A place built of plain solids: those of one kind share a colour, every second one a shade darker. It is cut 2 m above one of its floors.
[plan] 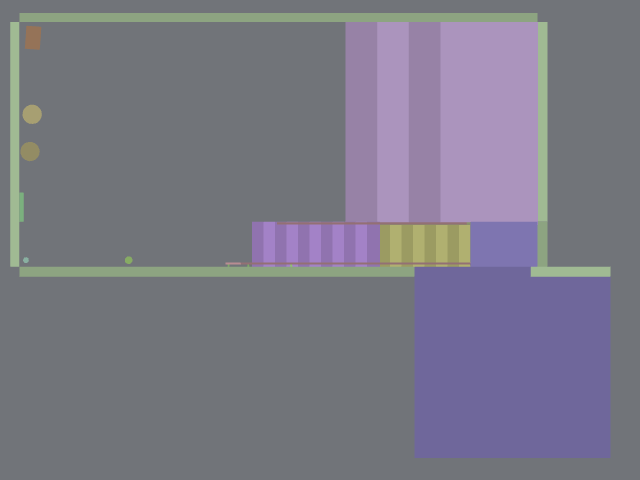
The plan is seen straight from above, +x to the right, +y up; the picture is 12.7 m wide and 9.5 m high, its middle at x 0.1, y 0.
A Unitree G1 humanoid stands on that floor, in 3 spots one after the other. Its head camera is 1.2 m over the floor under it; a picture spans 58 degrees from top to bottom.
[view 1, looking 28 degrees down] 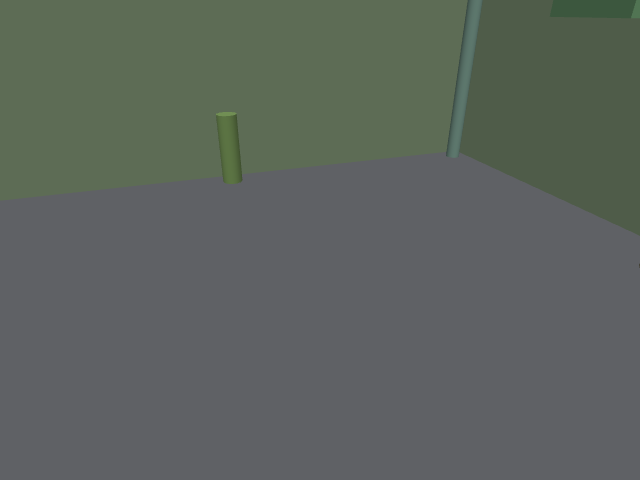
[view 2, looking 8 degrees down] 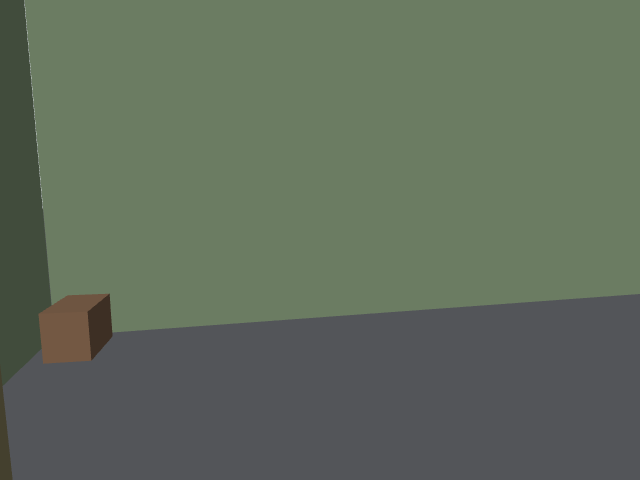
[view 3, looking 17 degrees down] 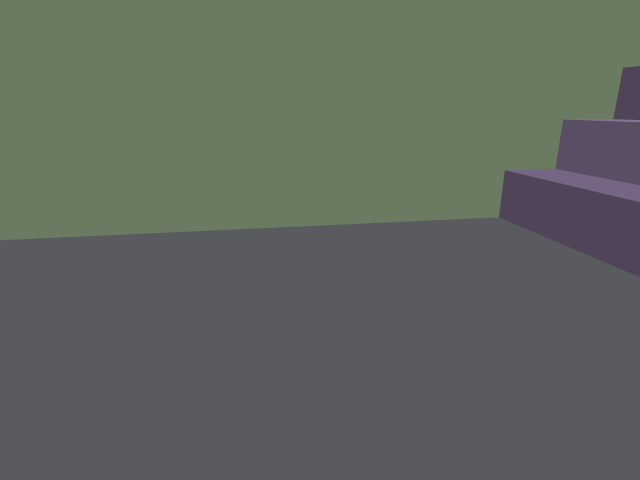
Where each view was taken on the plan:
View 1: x -3.28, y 2.91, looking -109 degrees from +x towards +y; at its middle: ground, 2.56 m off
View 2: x -4.58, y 0.74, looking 77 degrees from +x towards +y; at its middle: wall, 3.70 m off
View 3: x -2.25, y -0.07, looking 80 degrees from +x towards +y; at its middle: ground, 4.10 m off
